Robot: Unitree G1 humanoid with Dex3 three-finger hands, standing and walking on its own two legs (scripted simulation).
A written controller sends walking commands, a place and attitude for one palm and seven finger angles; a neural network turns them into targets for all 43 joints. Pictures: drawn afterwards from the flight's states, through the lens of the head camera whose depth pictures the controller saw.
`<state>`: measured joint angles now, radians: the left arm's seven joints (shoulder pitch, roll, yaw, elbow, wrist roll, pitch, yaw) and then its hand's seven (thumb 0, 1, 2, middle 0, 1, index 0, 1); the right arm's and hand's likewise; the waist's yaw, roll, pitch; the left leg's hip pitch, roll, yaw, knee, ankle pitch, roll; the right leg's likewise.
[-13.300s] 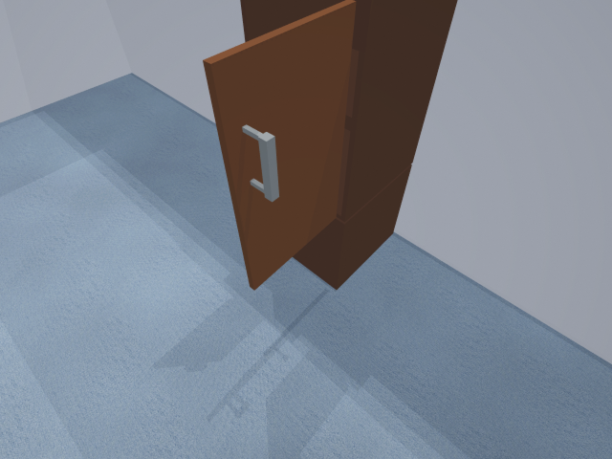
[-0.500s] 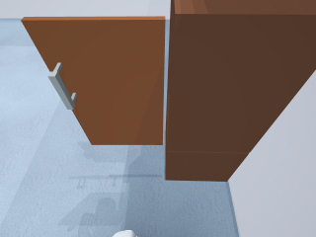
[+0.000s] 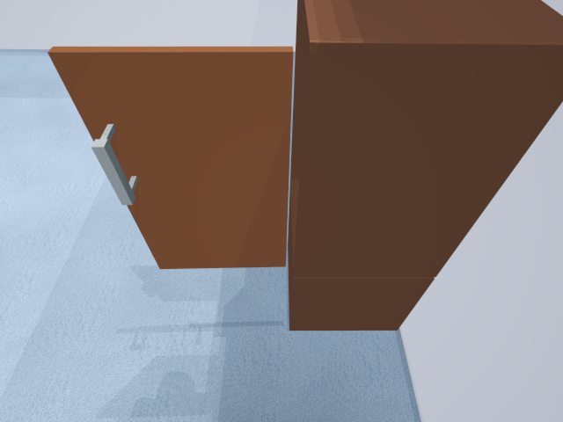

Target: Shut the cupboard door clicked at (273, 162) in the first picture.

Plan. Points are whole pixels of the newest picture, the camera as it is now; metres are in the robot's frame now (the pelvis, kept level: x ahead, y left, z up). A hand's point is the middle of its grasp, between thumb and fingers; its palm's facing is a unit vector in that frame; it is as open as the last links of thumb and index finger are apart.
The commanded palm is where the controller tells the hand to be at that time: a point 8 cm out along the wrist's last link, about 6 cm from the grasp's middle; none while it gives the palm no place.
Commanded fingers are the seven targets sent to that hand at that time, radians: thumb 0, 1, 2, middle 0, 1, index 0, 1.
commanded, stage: look again from close up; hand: left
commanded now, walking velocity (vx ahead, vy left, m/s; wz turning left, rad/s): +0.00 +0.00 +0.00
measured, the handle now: (119, 166) +0.50 +0.31 +0.06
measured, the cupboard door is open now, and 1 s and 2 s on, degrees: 91 91 91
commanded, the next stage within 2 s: shuffle to correct the standing spot in 0.44 s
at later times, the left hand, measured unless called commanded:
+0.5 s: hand out of the picture -0.03 +0.20 -0.17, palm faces +0.01 -0.98 -0.21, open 7.4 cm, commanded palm none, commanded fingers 0.00 0.90 0.90 -0.20 -0.30 -0.20 -0.30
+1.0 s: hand out of the picture +0.04 +0.22 -0.17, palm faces +0.02 -0.98 -0.18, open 7.4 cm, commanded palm none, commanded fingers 0.00 0.90 0.90 -0.20 -0.30 -0.20 -0.30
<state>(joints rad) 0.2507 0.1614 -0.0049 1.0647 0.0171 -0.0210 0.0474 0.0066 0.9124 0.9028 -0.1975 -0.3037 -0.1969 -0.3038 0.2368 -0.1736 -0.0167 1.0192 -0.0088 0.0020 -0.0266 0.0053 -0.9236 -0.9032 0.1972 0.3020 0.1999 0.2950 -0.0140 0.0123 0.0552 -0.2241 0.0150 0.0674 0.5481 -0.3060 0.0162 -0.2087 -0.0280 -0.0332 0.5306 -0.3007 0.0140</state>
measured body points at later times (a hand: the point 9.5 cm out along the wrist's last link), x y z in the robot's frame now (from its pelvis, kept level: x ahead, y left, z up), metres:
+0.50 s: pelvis -0.02 +0.02 +0.00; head -0.02 +0.02 +0.45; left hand -0.03 +0.25 -0.15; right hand +0.00 -0.22 -0.15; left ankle -0.01 +0.10 -0.73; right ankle -0.01 -0.13 -0.73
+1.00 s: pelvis +0.03 +0.04 +0.00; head +0.04 +0.05 +0.45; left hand +0.04 +0.27 -0.16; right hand +0.00 -0.18 -0.15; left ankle -0.01 +0.10 -0.73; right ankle +0.02 -0.08 -0.69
